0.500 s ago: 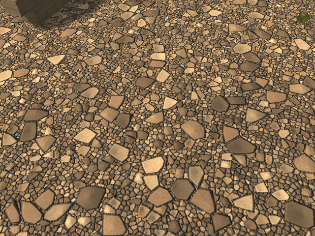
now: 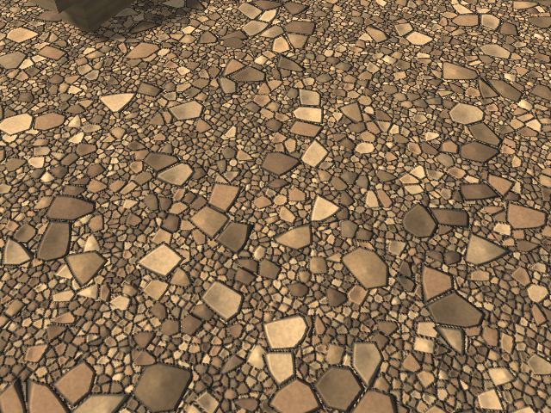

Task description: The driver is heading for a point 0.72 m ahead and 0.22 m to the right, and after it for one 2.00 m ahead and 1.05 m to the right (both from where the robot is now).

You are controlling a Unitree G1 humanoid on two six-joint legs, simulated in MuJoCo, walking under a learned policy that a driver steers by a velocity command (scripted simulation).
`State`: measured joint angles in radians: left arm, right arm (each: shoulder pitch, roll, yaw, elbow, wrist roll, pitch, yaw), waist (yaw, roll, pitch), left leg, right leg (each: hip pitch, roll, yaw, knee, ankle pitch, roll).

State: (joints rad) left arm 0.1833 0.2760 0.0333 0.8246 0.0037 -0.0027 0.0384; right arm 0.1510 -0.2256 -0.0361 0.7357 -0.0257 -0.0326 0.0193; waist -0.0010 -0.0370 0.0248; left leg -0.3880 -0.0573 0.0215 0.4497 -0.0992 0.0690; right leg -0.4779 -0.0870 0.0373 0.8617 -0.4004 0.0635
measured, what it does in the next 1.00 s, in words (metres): walks ahead: right foot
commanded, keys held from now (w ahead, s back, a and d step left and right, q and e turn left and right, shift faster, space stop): no key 0.38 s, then w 0.20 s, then w+e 0.42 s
